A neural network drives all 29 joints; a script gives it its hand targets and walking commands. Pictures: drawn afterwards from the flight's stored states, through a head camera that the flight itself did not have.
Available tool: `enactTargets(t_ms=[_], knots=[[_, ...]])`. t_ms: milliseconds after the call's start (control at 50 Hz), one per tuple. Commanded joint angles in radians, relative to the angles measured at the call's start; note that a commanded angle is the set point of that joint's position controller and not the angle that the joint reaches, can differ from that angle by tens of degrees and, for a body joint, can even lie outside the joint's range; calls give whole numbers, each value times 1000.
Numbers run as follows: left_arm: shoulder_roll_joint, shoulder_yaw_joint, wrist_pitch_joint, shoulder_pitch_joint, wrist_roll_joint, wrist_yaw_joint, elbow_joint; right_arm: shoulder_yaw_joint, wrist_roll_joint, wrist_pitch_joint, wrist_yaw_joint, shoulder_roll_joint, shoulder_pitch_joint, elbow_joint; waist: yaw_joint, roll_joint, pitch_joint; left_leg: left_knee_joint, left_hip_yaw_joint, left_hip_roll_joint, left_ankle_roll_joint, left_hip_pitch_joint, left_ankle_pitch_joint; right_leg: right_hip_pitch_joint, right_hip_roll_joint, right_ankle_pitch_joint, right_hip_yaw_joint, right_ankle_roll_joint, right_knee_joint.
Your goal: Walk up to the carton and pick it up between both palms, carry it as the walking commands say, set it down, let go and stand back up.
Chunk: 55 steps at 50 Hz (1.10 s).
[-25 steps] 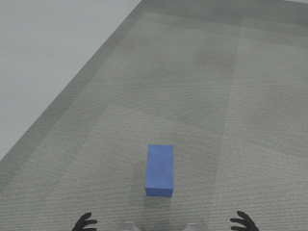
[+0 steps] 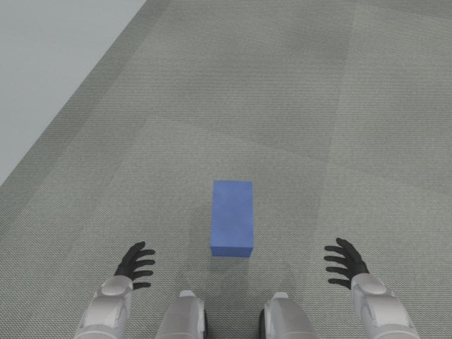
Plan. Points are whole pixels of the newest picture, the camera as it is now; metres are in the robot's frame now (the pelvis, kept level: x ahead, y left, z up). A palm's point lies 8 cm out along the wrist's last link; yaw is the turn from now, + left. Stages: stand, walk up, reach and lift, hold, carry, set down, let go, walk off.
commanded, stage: reach and lift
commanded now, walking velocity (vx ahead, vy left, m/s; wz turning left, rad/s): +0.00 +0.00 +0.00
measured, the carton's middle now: (231, 219) +0.49 -0.01 -0.62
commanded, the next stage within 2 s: none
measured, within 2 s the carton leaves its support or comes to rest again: neither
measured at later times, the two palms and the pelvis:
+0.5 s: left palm (146, 229) +0.32 +0.19 -0.12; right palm (324, 226) +0.32 -0.19 -0.11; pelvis -0.06 +0.00 -0.04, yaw +1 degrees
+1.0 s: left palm (164, 174) +0.46 +0.17 -0.16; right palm (310, 174) +0.45 -0.19 -0.15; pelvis -0.04 +0.00 -0.06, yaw +0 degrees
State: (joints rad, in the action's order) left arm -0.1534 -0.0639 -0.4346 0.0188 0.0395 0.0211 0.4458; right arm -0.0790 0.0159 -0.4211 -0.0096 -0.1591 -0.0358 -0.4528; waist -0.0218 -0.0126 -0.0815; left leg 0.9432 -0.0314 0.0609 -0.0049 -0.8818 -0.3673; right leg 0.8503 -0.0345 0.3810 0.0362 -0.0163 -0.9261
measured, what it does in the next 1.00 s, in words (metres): lowers itself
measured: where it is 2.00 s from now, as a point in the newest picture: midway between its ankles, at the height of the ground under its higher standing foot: outside the picture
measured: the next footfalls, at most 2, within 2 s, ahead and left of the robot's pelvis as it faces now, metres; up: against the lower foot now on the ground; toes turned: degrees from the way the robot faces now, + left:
none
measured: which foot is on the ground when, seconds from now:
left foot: down 0.00-1.00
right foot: down 0.00-1.00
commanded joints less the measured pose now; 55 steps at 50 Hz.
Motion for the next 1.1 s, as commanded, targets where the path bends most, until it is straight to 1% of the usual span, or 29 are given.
enactTargets(t_ms=[0,80,100,200,220,240,300,320,340,360,380,400,480,520,540,600,640,700,760,780,840,860,880,900,940,960,1000,1060,1080], knots=[[-46,-61,-17,11,24,-14,-5,12,-5,-21,4,-3,-20,28,21,31,-178,-110,14,-89,2,196,194,-71,74,-164,7,-4,107],[-40,-73,-19,196,27,-11,13,-27,2,-13,15,-20,-229,28,-5,-18,-86,-98,6,-82,3,191,-57,58,60,108,7,8,111],[-34,-86,-20,223,31,-9,12,-38,2,-17,20,-17,-269,50,-3,-46,-117,-84,2,-91,-1,171,-39,48,57,105,1,9,101],[-88,-75,9,592,-25,-32,-60,-58,-9,-5,57,-25,-517,78,-9,41,-359,-1,4,-91,20,143,-30,-15,62,61,-9,-5,31],[-131,-81,5,640,-14,-46,-110,-83,-7,-3,57,-53,-550,110,-11,15,-397,4,25,-83,15,150,-34,-10,60,45,-4,-10,13],[-122,-84,-4,655,-28,-59,-79,-106,-8,-8,59,-76,-626,76,-9,50,-401,8,25,-81,16,144,-50,4,72,55,-7,-10,0],[-101,-59,-57,697,-41,-76,-25,-65,-31,-55,74,-62,-655,37,5,17,-583,9,17,-92,13,201,-63,-83,71,50,12,-6,-10],[-53,-43,-58,663,-54,-76,64,-108,14,-50,82,-100,-677,-31,-21,38,-435,12,1,-94,-2,112,-35,-18,71,39,12,2,3],[-66,-72,-79,685,-16,-75,159,-89,5,-54,81,-52,-660,-95,-12,2,-354,-4,11,-101,0,99,-85,-3,72,85,20,-3,20],[-85,-102,-73,644,-14,-79,215,-72,3,-52,82,-32,-661,-129,9,51,-346,7,8,-102,10,100,-84,11,70,111,18,-13,14],[-77,-128,-44,693,20,-85,196,-95,-3,-28,81,-35,-692,-142,36,-52,-307,5,-9,-116,-8,47,-34,40,64,76,11,-5,8],[-75,-124,-28,760,-7,-88,208,-88,-24,-8,76,0,-745,-160,19,4,-339,20,10,-115,3,28,-32,55,70,62,17,-9,-9],[-60,-109,84,981,8,-115,227,-223,47,95,96,-67,-871,-291,-61,-33,-420,19,33,-122,-21,53,19,179,101,-5,36,0,-40],[-92,-174,132,986,15,-128,227,-206,1,143,109,-51,-894,-247,-48,4,-518,59,13,-124,-14,37,86,124,98,-52,8,-5,-30],[-70,-152,151,956,5,-130,286,-184,-11,170,111,-32,-915,-261,-14,-22,-508,54,18,-135,-26,31,92,174,102,-65,27,-1,-60],[-70,-125,210,1019,8,-145,290,-214,-5,223,121,-57,-939,-338,-33,-78,-616,58,41,-131,-33,50,135,209,112,-120,22,11,-90],[-41,-130,238,1026,-17,-157,284,-218,-10,275,122,-78,-981,-264,-26,-22,-716,79,39,-132,-38,77,277,221,118,-231,13,4,-72],[-69,-105,281,1137,-37,-163,269,-198,-40,318,119,-100,-1038,-288,-29,-56,-735,72,50,-132,-45,47,265,259,109,-229,10,7,-101],[-125,-163,312,1231,-26,-169,274,-213,-36,339,129,-101,-1139,-243,-36,-12,-831,102,48,-139,-28,17,318,178,120,-303,-2,-1,-97],[-124,-172,313,1187,-23,-168,350,-197,-46,339,131,-103,-1105,-302,0,-6,-797,84,41,-137,-30,-41,311,182,109,-290,-10,-8,-96],[-119,-180,330,1202,-17,-154,388,-171,-55,341,122,-68,-1172,-282,24,10,-798,85,17,-153,-20,-54,277,172,110,-261,-17,-14,-101],[-141,-186,340,1292,-8,-160,343,-233,-33,359,122,-138,-1207,-261,-17,-45,-826,78,43,-141,-21,-25,317,243,113,-279,-20,-8,-97],[-151,-184,353,1296,-6,-158,378,-229,-37,362,125,-131,-1211,-311,-14,-50,-861,77,40,-135,-25,-38,323,234,111,-300,-16,-7,-107],[-136,-192,354,1304,-20,-152,391,-208,-40,361,125,-100,-1243,-299,-5,30,-886,85,33,-138,-18,-77,338,208,114,-304,-17,-18,-101],[-129,-186,373,1414,-36,-132,389,-223,-18,366,124,-92,-1334,-279,-12,10,-822,92,30,-140,-10,-198,358,255,110,-356,-39,-16,-103],[-94,-187,380,1372,-28,-127,340,-187,-46,364,116,-35,-1267,-339,6,-15,-900,92,9,-149,-21,-163,393,132,110,-424,-59,-6,-97],[-104,-186,387,1374,-25,-118,359,-227,7,372,118,-63,-1269,-336,-33,19,-954,98,30,-151,-19,-178,441,144,117,-478,-41,-14,-112],[-95,-227,383,1245,6,-95,470,-222,28,373,104,-29,-1196,-385,-9,21,-918,94,36,-143,-14,-184,516,171,112,-555,-34,-22,-115],[-76,-225,378,1224,13,-93,422,-284,50,382,116,-75,-1175,-285,-36,-10,-997,85,44,-148,-14,-104,579,148,115,-592,-47,-22,-91]])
